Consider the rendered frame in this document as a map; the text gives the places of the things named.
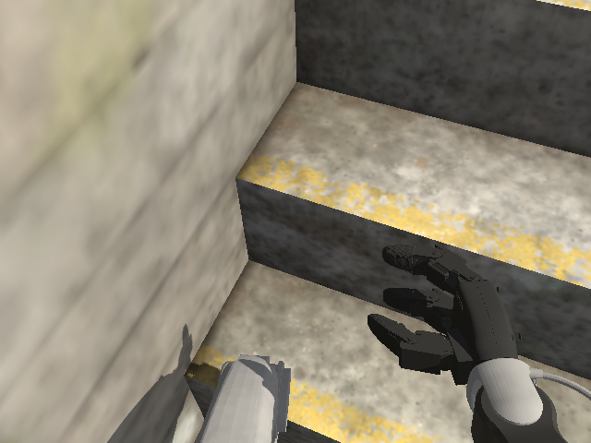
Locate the left robot thigh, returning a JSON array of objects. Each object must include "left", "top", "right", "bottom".
[{"left": 196, "top": 354, "right": 291, "bottom": 443}]

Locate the robot right hand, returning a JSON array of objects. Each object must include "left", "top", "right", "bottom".
[{"left": 368, "top": 245, "right": 522, "bottom": 386}]

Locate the right robot forearm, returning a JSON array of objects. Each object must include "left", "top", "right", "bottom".
[{"left": 466, "top": 358, "right": 568, "bottom": 443}]

